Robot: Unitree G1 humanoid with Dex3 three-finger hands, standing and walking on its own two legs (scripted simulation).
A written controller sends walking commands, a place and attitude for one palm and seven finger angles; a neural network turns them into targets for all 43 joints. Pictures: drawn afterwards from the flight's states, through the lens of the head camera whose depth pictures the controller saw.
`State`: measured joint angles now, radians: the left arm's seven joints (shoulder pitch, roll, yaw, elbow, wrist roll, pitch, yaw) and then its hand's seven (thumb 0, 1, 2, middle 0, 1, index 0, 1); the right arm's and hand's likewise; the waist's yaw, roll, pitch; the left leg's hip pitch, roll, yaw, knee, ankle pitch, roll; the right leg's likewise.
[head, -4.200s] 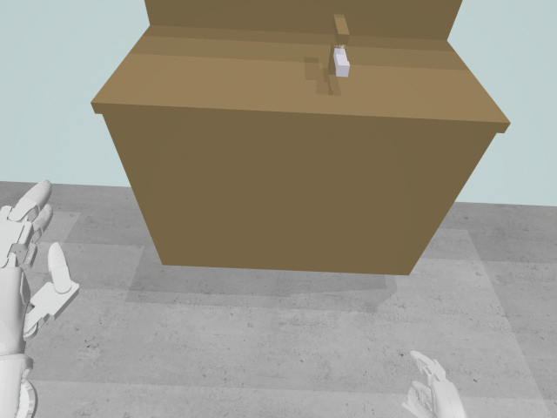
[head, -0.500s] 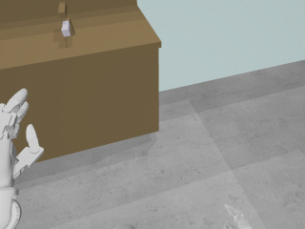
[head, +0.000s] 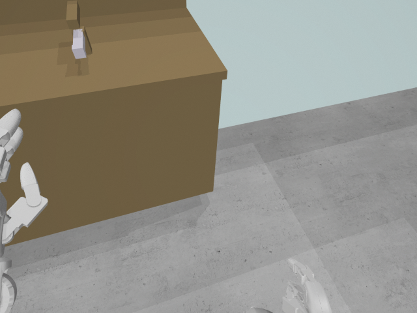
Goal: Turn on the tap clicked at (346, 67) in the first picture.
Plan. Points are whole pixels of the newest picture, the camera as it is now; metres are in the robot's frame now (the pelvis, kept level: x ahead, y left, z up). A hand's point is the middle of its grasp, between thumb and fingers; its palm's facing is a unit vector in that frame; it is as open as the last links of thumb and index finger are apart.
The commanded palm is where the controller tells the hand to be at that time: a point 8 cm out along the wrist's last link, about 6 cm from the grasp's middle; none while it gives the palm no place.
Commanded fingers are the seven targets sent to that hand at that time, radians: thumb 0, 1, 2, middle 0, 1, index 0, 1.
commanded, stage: take the last steps up to it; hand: left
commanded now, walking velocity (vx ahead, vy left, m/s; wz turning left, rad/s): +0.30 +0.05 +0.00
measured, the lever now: (79, 51) +0.72 +0.40 +0.11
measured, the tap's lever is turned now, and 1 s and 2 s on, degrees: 0 0 0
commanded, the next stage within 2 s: come to a stop and stand still in 1.20 s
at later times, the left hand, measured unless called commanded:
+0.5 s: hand (81, 137) +0.33 +0.23 +0.18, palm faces +0.38 -0.82 -0.43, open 7.4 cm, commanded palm +0.28 +0.28 +0.18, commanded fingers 0.00 0.90 0.90 -0.20 -0.30 -0.20 -0.30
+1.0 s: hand (108, 102) +0.43 +0.22 +0.17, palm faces +0.46 -0.77 -0.44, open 7.4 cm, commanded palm +0.37 +0.25 +0.18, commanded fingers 0.00 0.90 0.90 -0.20 -0.30 -0.20 -0.30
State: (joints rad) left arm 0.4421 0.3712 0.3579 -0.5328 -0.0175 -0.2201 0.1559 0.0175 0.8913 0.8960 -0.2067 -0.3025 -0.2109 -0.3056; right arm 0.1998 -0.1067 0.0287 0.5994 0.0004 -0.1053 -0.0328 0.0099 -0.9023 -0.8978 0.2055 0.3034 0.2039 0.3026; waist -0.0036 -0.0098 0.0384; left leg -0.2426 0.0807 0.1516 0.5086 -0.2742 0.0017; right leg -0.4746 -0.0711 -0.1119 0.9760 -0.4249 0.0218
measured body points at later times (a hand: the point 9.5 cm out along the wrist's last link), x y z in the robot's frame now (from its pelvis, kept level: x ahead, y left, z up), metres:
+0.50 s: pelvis +0.12 +0.00 +0.00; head +0.16 +0.01 +0.45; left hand +0.31 +0.27 +0.21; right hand +0.29 -0.27 -0.08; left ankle +0.19 +0.13 -0.73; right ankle +0.08 -0.10 -0.74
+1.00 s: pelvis +0.22 -0.03 -0.01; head +0.24 -0.06 +0.44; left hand +0.40 +0.25 +0.20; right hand +0.38 -0.24 -0.13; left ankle +0.18 +0.10 -0.68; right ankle +0.24 -0.11 -0.74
